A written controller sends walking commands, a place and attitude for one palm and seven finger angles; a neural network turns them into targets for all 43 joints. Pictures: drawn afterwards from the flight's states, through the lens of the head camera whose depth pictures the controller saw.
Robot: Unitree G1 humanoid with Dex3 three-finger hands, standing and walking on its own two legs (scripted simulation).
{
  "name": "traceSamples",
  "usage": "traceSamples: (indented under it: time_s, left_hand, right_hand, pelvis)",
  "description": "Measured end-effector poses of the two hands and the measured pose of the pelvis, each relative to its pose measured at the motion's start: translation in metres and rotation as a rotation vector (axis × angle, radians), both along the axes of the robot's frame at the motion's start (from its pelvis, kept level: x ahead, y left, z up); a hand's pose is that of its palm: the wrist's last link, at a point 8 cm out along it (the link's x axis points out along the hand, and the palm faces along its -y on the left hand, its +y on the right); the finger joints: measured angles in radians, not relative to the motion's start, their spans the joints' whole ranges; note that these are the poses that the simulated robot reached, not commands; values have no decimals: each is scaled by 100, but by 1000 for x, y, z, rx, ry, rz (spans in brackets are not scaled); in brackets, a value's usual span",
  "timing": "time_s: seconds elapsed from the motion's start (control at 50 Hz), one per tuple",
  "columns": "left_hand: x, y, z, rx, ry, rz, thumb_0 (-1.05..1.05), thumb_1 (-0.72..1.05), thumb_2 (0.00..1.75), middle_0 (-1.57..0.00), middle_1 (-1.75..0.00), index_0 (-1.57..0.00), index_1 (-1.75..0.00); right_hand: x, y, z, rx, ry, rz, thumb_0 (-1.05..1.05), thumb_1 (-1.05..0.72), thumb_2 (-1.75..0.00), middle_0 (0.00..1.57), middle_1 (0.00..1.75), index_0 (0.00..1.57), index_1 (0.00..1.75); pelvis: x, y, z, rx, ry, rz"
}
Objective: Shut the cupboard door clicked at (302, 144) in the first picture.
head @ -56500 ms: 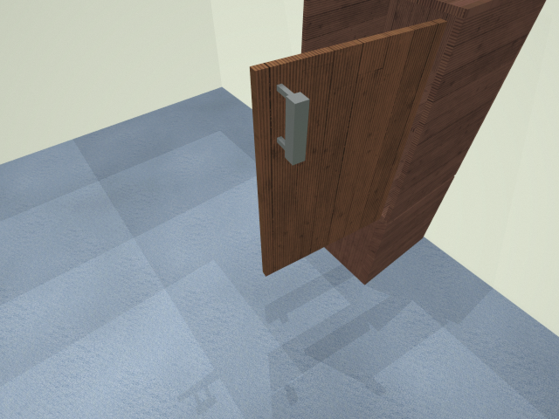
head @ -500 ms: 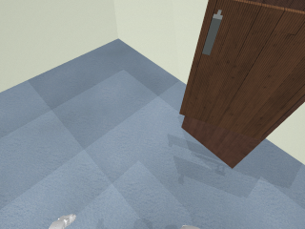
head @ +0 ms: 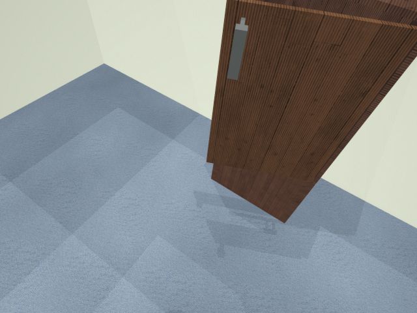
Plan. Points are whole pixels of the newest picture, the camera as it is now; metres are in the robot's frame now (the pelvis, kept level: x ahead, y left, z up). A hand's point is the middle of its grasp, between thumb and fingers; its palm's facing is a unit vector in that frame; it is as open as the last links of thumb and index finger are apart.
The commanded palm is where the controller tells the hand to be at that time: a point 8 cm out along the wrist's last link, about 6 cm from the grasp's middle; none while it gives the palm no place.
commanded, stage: take the last steps up to it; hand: left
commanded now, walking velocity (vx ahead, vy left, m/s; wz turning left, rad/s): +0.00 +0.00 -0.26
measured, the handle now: (237, 48) +0.65 -0.01 +0.17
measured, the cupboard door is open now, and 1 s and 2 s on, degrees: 24 24 24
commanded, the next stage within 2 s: come to a stop and stand still in 0.70 s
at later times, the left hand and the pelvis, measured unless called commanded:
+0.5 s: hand (151, 300) +0.16 +0.12 -0.15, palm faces -0.13 -0.97 -0.22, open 7.4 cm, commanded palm none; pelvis +0.04 -0.06 +0.00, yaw -7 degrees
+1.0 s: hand (180, 272) +0.23 +0.07 -0.17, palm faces -0.09 -0.98 -0.19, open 7.3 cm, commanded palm none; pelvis +0.16 -0.11 +0.01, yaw -8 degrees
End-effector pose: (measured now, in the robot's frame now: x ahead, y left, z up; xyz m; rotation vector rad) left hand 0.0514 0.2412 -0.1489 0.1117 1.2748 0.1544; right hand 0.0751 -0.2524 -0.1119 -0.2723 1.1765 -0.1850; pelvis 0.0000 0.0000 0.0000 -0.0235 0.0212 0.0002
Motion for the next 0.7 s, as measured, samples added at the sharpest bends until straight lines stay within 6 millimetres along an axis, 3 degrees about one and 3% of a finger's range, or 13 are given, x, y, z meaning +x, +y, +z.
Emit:
traceSamples:
  time_s: [0.12, 0.22, 0.32, 0.4, 0.46, 0.54, 0.7]
  left_hand:
    - [17, 10, 10, -2, 10, -37, 0, 91, 90, -20, -30, -20, -29]
    - [37, 7, 20, 6, -4, -89, 0, 91, 90, -20, -30, -20, -29]
    - [67, -13, 28, 17, -19, -173, 0, 91, 90, -20, -30, -20, -29]
    - [99, -40, 32, 32, -73, -227, 0, 91, 90, -20, -30, -20, -29]
    - [112, -58, 30, 48, -124, -225, 0, 91, 90, -20, -30, -20, -29]
    - [105, -76, 31, 43, -94, -192, 0, 91, 90, -20, -30, -20, -29]
    - [85, -101, 9, -19, 95, -164, 0, 91, 90, -20, -30, -20, -29]
  right_hand:
    - [-22, 18, 8, 8, 39, -32, 1, -91, -90, 20, 29, 20, 30]
    - [-48, 19, 4, 40, 85, -92, 1, -90, -90, 20, 29, 20, 30]
    - [-83, 3, -4, 65, 133, -190, 1, -90, -90, 20, 30, 20, 30]
    - [-111, -21, -17, 79, 196, -258, 1, -90, -90, 20, 30, 20, 30]
    - [-120, -42, -28, 83, 257, -281, 1, -90, -90, 20, 29, 20, 30]
    - [-94, -63, -18, 75, 254, -273, 1, -91, -90, 20, 29, 20, 30]
    - [10, -79, -6, 58, 102, -211, 1, -91, -90, 19, 29, 19, 30]
  pelvis:
    - [5, 7, 12, -21, -9, -34]
    - [8, 4, 16, -24, -9, -68]
    - [16, -11, 16, -13, -10, -110]
    - [26, -32, 9, 0, -16, -133]
    - [35, -49, 1, 4, -22, -134]
    - [51, -63, 9, 10, -19, -136]
    - [95, -79, 10, 2, -6, -136]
